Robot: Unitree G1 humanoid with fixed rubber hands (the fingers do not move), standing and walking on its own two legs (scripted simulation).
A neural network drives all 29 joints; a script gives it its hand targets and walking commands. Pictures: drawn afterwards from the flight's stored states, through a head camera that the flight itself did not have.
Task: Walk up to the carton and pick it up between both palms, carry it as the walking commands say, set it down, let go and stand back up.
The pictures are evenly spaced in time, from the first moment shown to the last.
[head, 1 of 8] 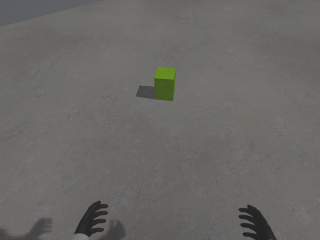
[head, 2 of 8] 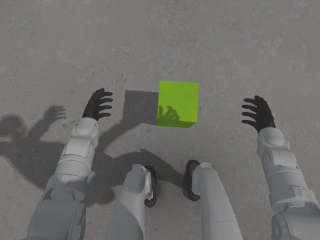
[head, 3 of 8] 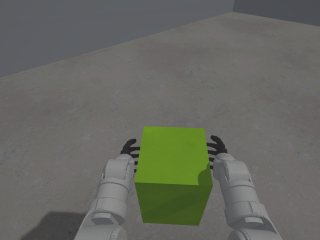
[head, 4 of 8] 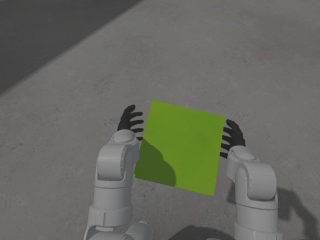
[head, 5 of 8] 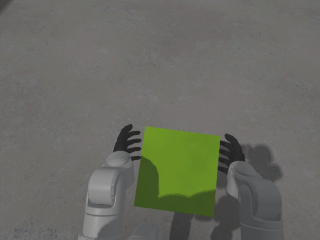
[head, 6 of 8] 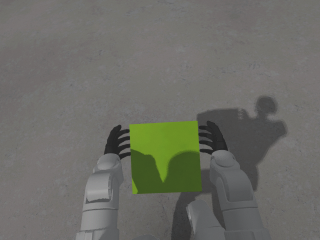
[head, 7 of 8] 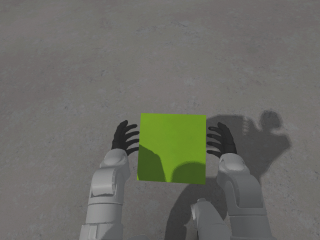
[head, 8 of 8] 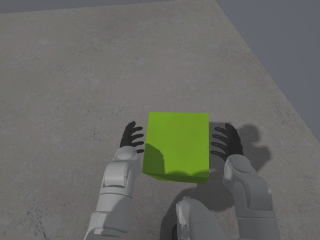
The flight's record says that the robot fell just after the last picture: no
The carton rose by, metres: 0.66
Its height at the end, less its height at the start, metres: +0.42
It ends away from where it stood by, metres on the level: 20.21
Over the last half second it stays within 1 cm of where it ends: no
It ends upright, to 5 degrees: no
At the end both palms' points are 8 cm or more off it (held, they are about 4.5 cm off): no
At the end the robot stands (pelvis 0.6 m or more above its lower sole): yes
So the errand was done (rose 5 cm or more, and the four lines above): no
